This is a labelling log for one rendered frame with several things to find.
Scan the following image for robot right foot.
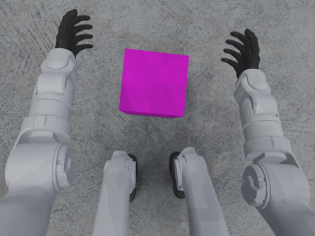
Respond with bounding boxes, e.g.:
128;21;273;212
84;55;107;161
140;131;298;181
169;151;185;200

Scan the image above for robot left thigh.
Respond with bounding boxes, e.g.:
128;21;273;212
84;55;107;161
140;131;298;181
91;156;136;236

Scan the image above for robot left forearm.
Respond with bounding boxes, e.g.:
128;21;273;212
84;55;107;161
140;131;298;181
5;48;79;188

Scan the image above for robot right upper arm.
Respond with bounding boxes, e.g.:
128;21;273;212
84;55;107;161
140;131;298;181
241;162;315;236

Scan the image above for robot right hand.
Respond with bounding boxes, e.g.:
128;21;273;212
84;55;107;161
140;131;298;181
221;29;261;79

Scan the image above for carton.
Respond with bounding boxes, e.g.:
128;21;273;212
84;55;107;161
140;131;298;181
119;48;189;119

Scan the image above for robot left upper arm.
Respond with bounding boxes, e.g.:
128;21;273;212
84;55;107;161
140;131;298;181
0;142;76;236

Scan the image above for robot right forearm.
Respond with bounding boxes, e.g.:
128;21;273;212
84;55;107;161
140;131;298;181
233;69;311;202

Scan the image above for robot left hand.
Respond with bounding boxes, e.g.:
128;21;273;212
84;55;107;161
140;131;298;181
55;9;94;59

